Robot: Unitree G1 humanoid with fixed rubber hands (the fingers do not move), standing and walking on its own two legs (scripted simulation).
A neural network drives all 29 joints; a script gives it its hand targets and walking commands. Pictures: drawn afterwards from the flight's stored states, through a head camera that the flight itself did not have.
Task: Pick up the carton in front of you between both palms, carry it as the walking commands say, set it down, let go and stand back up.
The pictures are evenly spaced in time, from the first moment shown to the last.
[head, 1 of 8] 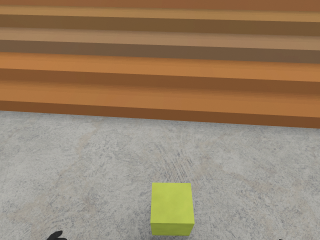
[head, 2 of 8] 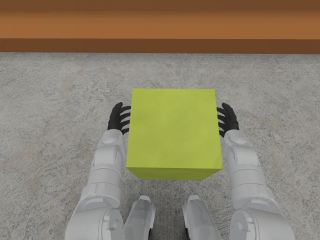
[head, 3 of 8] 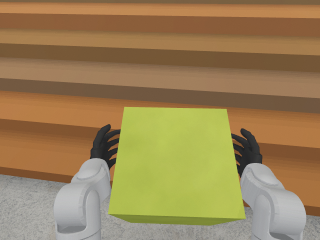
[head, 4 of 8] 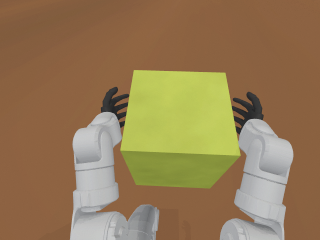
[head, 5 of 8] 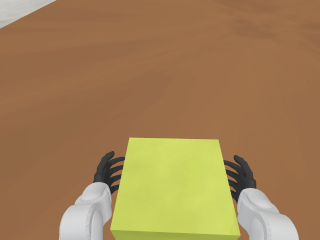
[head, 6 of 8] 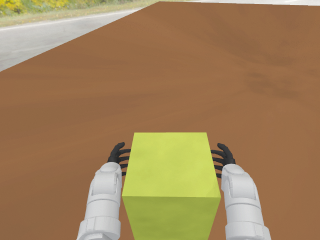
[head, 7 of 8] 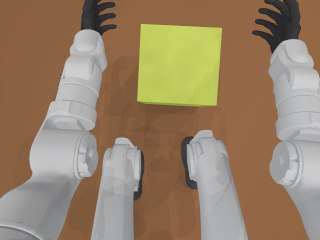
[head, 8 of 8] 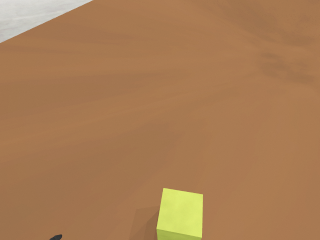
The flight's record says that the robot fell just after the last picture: no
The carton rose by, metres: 1.66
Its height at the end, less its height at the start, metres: +0.92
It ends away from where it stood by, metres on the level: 6.24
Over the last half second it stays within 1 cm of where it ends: yes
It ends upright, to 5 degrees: yes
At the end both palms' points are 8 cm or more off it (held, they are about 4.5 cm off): yes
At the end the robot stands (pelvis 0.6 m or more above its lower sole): yes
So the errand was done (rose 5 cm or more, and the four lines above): yes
